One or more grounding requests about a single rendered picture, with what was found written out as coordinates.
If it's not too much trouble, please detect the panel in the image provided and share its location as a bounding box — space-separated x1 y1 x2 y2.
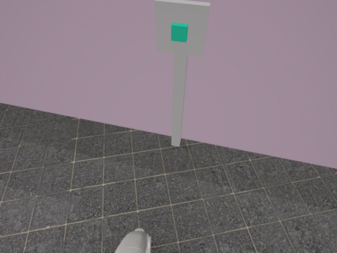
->
154 0 211 147

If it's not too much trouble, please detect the robot left thigh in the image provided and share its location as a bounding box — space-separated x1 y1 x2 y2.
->
115 231 151 253

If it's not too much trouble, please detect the button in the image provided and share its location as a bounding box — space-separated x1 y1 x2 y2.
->
171 23 188 42

